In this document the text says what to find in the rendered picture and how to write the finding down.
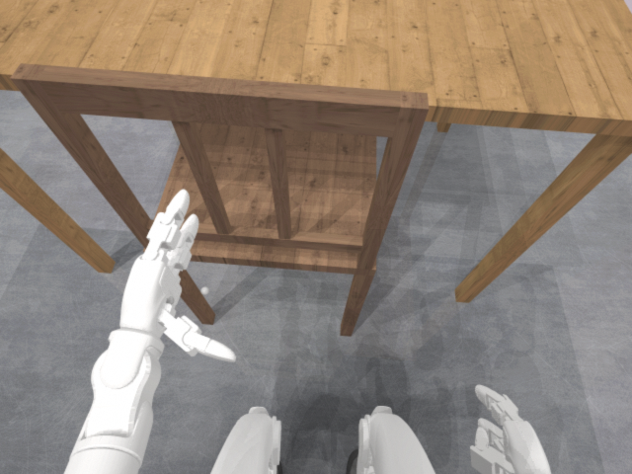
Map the robot left forearm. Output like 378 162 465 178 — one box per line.
64 328 165 474

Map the left robot hand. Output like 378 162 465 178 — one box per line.
119 189 236 362

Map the robot thigh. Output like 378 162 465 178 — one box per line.
358 413 435 474
210 414 281 474

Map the right robot hand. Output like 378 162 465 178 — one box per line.
470 385 551 474

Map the table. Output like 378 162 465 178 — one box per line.
0 0 632 303

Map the right robot thigh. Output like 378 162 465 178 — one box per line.
358 413 435 474

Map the chair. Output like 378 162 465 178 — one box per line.
10 63 429 337

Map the left robot thigh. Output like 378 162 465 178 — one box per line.
210 414 281 474

